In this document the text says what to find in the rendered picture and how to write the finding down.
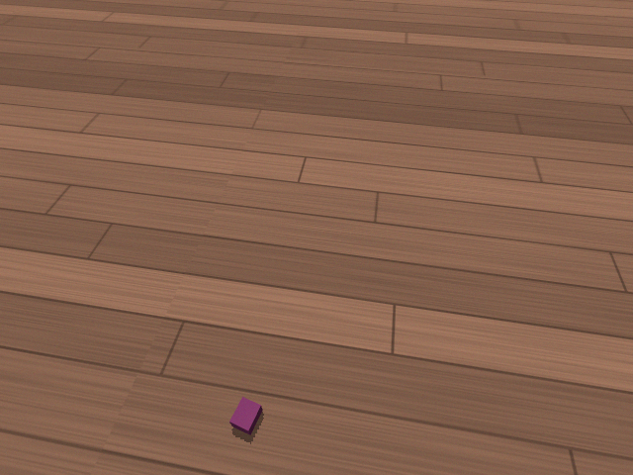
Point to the small box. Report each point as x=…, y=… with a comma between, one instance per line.
x=246, y=415

